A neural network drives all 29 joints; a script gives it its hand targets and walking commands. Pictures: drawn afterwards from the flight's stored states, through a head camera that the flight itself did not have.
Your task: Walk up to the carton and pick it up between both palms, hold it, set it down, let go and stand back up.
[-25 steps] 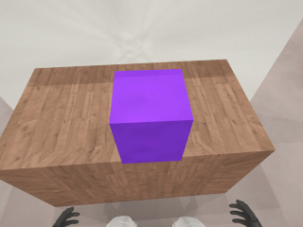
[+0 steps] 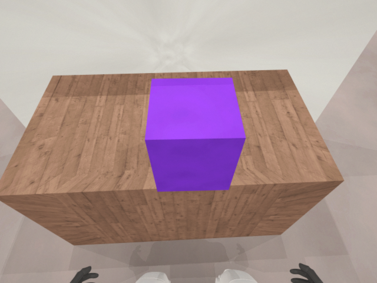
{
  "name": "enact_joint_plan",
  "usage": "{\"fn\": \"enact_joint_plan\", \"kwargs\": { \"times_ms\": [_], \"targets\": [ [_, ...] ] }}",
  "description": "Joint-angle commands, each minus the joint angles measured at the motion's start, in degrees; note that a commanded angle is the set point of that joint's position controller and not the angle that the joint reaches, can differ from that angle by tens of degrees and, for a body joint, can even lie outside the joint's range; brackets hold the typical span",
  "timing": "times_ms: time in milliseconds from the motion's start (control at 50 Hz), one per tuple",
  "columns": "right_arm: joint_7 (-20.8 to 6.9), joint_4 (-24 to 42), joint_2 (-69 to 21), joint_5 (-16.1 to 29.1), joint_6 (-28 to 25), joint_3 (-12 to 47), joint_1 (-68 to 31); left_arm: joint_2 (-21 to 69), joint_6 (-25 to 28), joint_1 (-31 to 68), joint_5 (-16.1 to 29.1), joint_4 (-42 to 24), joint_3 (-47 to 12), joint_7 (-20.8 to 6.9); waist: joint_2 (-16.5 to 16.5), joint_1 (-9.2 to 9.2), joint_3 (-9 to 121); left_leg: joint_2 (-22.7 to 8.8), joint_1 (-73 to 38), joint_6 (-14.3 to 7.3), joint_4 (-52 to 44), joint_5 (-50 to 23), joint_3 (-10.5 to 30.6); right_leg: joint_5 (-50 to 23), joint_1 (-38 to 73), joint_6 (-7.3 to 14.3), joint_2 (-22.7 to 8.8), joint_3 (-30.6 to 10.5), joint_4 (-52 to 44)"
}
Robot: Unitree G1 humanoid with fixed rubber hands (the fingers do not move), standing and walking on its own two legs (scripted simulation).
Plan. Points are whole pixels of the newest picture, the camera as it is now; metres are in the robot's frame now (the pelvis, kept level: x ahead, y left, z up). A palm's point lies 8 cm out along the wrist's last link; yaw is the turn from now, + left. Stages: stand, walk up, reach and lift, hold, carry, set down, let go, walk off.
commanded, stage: stand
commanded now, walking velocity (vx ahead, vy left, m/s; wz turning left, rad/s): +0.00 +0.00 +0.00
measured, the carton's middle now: (192, 137) +0.46 +0.03 -0.03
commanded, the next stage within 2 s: none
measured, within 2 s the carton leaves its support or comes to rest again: neither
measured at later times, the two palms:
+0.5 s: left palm out of the picture +0.08 +0.25 -0.09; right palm out of the picture +0.07 -0.28 -0.11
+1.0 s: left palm out of the picture +0.10 +0.24 -0.09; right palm out of the picture +0.08 -0.29 -0.09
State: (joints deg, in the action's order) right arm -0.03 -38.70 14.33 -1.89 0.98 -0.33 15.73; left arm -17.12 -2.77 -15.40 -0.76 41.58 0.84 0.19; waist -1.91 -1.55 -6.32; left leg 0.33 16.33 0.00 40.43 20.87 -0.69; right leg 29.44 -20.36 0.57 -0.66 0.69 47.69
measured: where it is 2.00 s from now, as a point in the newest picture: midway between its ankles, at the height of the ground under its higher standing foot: outside the picture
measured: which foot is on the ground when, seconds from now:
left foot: down 0.00-1.00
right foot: down 0.00-1.00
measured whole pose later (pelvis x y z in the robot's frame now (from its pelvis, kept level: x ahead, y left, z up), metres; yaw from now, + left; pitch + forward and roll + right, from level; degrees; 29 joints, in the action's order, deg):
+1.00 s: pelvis -0.01 -0.02 +0.00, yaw -2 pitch -4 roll +0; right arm -0.6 -36.6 17.0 -0.7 2.1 0.1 15.7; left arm -16.9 -1.2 -15.0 -0.2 39.6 0.5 -1.2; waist 0.5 0.0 -3.9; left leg -2.3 15.1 1.8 41.2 22.6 0.2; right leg 19.9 -18.1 1.4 0.1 1.6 41.5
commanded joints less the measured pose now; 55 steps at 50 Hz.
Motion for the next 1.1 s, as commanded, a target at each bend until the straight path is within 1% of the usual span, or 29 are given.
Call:
{"fn": "enact_joint_plan", "kwargs": {
  "times_ms": [0, 80, 100, 140, 160, 180, 200, 220, 280, 320, 360, 380, 420, 440, 460, 520, 540, 560, 580, 620, 680, 700, 720, 740, 760, 820, 1000, 1040, 1080],
  "targets": [
    [1.88, 5.16, 12.33, -0.82, -1.64, -3.98, 2.28, -6.09, 1.05, 0.87, -0.61, -7.04, 2.3, -0.22, 12.11, 2.96, 5.5, -19.87, -12.19, -15.79, -15.73, -24.42, 23.15, 10.76, -12.79, -1.17, -1.14, -3.18, 10.26],
    [1.68, 6.14, 13.1, -0.46, -0.85, -3.51, -1.5, -5.49, 1.77, 0.39, -0.37, -7.14, 2.12, -0.48, 11.57, 1.72, 1.02, -14.64, -2.71, -12.25, -13.98, -21.78, 15.35, -0.44, -4.79, -1.49, -2.36, -1.18, -0.52],
    [1.37, 7.2, 13.51, -0.26, -0.53, -3.72, -4.14, -4.5, 2.11, -0.6, -0.12, -7.21, 1.9, -0.4, 14.87, 0.36, 2.45, -13.03, -0.73, -10.56, -12.08, -25.25, 12.32, -6.49, -0.07, -1.17, -2.06, 0.26, -6.98],
    [0.82, 7.92, 13.8, -0.23, -0.23, -3.87, -6.11, -7.4, 2.81, -7.29, -0.48, -5.36, 3.39, -0.92, 12.9, -2.8, 3.84, -11.67, 7.93, -7.77, -7.87, -7.39, 9.9, -16.38, 11.12, 0.44, -1.0, 0.89, -16.24],
    [0.82, 8.01, 11.16, 0.37, -0.08, -2.95, -5.64, -9.11, 2.85, -6.12, -0.81, -4.56, 3.65, -1.02, 8.47, -1.96, 3.4, -9.25, 12.85, -4.84, -4.91, -2.87, 8.02, -19.72, 14.89, 0.77, -3.02, -3.48, -19.35],
    [0.47, 8.83, 7.84, 0.82, -0.16, -2.71, -0.34, -13.62, 3.01, -5.6, -1.59, -5.21, 5.19, -1.15, -5.33, -0.19, 5.57, -2.83, 13.98, -1.68, 4.59, 13.42, 2.16, -5.04, 11.08, 5.83, -12.08, -20.32, -24.51],
    [0.79, 8.42, 8.68, 0.82, 0.76, -3.0, -1.61, -15.45, 2.74, -1.77, -0.65, -5.18, 5.47, -0.96, -10.16, -0.16, 2.35, -0.32, 7.58, -0.77, 15.09, 15.69, 1.09, 7.68, -3.01, 12.59, -19.87, -29.44, -32.05],
    [0.92, 7.98, 9.74, 0.11, 0.92, -3.22, -0.65, -13.54, 2.34, 2.44, -0.93, -5.6, 5.15, -0.56, -8.37, 1.55, -1.9, -2.6, 4.42, -1.06, 18.3, 13.0, 4.43, 15.22, -11.72, 15.16, -21.9, -31.76, -34.68],
    [-0.03, 7.14, 10.46, 0.18, 0.26, -3.59, -1.13, -11.68, 2.98, 1.88, -1.23, -6.9, 3.85, 0.87, -4.0, 0.37, -3.77, -2.66, 13.12, -0.69, 14.68, 13.17, 4.93, -7.29, 0.64, 13.37, -19.01, -24.82, -31.01],
    [0.24, 6.56, 7.89, 0.2, -1.14, -2.9, 3.27, -11.61, 2.45, 3.02, -0.83, -6.49, 3.39, 0.32, -7.15, 2.2, 1.51, -4.08, 5.4, -0.75, 3.92, 10.74, 3.9, -11.54, 0.21, 11.25, -15.92, -19.33, -25.14],
    [0.23, 6.25, 9.48, 0.91, -2.19, -3.13, 4.81, -9.8, 2.06, 5.94, 0.24, -7.72, 2.64, 0.1, -6.79, 3.39, 3.65, -3.35, -3.41, -1.46, -12.77, -6.67, 3.27, -24.05, 0.85, 6.36, -9.9, -10.81, -17.02],
    [0.19, 6.74, 11.63, 0.21, -2.61, -3.65, 4.44, -8.15, 2.54, 2.4, 0.18, -7.8, 2.51, -0.07, -3.0, 1.93, 8.68, -5.16, -5.96, -3.16, -12.91, -11.65, 7.68, -28.09, 3.83, 4.33, -7.13, -7.79, -11.57],
    [0.55, 6.63, 16.78, -0.14, -2.06, -5.3, 2.12, -6.97, 2.42, 2.61, 0.17, -8.14, 2.38, -0.9, 3.23, 1.27, 8.19, -13.31, -2.55, -8.73, -16.27, -7.18, 21.38, -13.03, -0.83, 1.06, -1.0, -1.9, -4.94],
    [0.23, 6.61, 17.84, 0.26, -1.39, -5.47, -1.19, -6.67, 2.18, 0.34, 0.04, -8.11, 2.7, -0.91, 8.16, -0.33, 5.79, -15.52, 5.37, -10.77, -17.66, -0.91, 21.59, -5.76, 3.67, 1.29, -1.49, -2.29, -5.48],
    [0.38, 7.62, 15.51, 0.98, -0.89, -4.64, -6.44, -7.17, 2.44, -0.42, 0.31, -7.6, 2.34, -0.77, 6.28, -2.46, 4.19, -13.47, 6.59, -8.59, -14.19, -6.95, 17.34, -14.12, 6.56, 1.43, -3.67, -3.31, -12.51],
    [0.49, 7.67, 11.04, 0.99, -0.98, -3.28, 1.05, -11.21, 3.39, -1.17, 0.15, -6.86, 3.55, -1.12, -0.73, 1.16, 8.87, -4.15, 1.97, -2.16, -3.87, -4.99, 4.47, -22.06, 7.83, 5.96, -8.51, -12.19, -17.31],
    [0.45, 7.24, 11.19, 0.53, -0.54, -3.32, 0.83, -11.9, 3.41, -2.35, 0.24, -6.91, 3.79, -1.01, -1.99, 0.17, 7.72, -2.03, 3.83, -0.92, 1.59, 2.1, 2.56, -16.23, 6.76, 8.26, -12.27, -17.38, -22.06],
    [0.26, 7.13, 11.32, 0.61, 0.13, -3.05, -1.22, -12.86, 3.45, -0.64, 0.5, -7.31, 3.53, -0.29, -3.52, 0.2, 6.61, -1.18, 6.59, 0.5, 6.13, -2.44, 1.94, -23.51, 7.78, 10.63, -16.44, -20.75, -24.58],
    [0.23, 7.13, 9.88, 0.13, 0.08, -2.88, 0.58, -12.85, 3.19, -0.99, 0.0, -6.66, 3.7, -0.17, -3.49, 0.56, 6.05, -1.7, 6.29, 0.23, 4.68, 3.33, 2.85, -26.73, 8.3, 11.93, -16.86, -21.1, -23.15],
    [0.02, 6.81, 10.28, 0.34, -0.41, -2.4, 2.99, -12.11, 2.77, 1.43, -0.36, -7.18, 2.98, 0.0, -1.69, 2.36, 6.54, -4.03, 0.11, -0.75, -3.76, -1.71, 4.34, -23.04, 2.37, 9.07, -15.11, -17.31, -20.81],
    [-0.08, 7.09, 15.47, 1.44, -1.31, -4.01, 1.17, -8.77, 2.42, 4.13, 0.14, -8.86, 1.82, -0.07, 7.47, 1.98, 5.71, -11.52, -2.36, -6.82, -13.87, -16.5, 17.27, -21.23, -1.36, 0.85, -1.51, -2.43, -7.85],
    [0.1, 6.83, 15.73, 1.24, -1.27, -4.17, 2.22, -8.47, 2.14, 3.61, -0.53, -9.03, 2.24, -0.29, 7.48, 2.07, 3.53, -14.08, 0.4, -8.93, -15.91, -11.29, 19.6, -14.44, -0.65, 0.38, -1.13, -1.82, -6.17],
    [0.27, 6.86, 15.41, 1.02, -1.15, -4.19, 0.8, -8.07, 2.2, 1.06, -0.66, -8.37, 2.36, -0.59, 6.44, 0.69, 3.94, -14.19, -0.23, -9.42, -14.66, -9.04, 18.69, -12.37, 0.3, 0.3, -1.61, -1.89, -7.8],
    [0.72, 7.43, 15.31, 1.16, -1.1, -3.79, -1.04, -8.38, 2.36, 1.72, -0.32, -7.84, 2.05, -0.82, 5.47, 0.81, 4.29, -13.81, -1.17, -8.46, -13.37, -14.81, 18.35, -19.06, 0.01, 0.17, -2.34, -2.35, -8.74],
    [0.72, 7.46, 15.14, 0.75, -1.11, -4.08, 1.16, -8.27, 2.5, -0.41, -0.62, -7.61, 2.69, -1.38, 5.74, 0.99, 5.93, -12.83, -0.64, -8.21, -13.6, -9.21, 16.01, -15.03, 2.67, 0.95, -2.0, -2.7, -9.58],
    [0.44, 8.26, 14.02, 1.46, -1.0, -3.19, -1.48, -9.07, 3.16, 1.08, 0.27, -8.24, 2.5, -1.21, 5.18, 1.12, 7.16, -8.05, 1.95, -4.6, -9.2, -14.2, 8.76, -27.17, 7.5, 2.82, -4.12, -5.55, -13.51],
    [-0.53, 7.67, 10.87, 0.31, -0.05, -2.16, 0.51, -12.32, 2.87, -0.96, -0.08, -7.26, 3.64, -0.33, -0.1, 0.57, 6.15, -2.8, 2.78, -0.73, -1.42, 3.33, 2.84, -9.71, 4.51, 8.24, -12.73, -18.61, -24.34],
    [-0.56, 7.36, 10.44, 0.56, -0.08, -2.19, 0.15, -11.96, 2.74, 1.61, -0.05, -7.4, 3.27, 0.01, -0.94, 1.23, 3.69, -3.01, 1.61, -0.53, -3.05, 1.97, 3.39, -9.39, 0.93, 7.93, -12.98, -18.39, -25.21],
    [-0.58, 7.49, 11.2, 1.21, -0.65, -2.45, 0.7, -11.22, 2.66, 3.24, 0.31, -7.35, 2.85, -0.22, -1.67, 1.97, 3.0, -4.1, -0.9, -1.36, -7.98, -3.11, 5.35, -12.91, -1.58, 5.23, -9.24, -12.42, -22.91]
  ]
}}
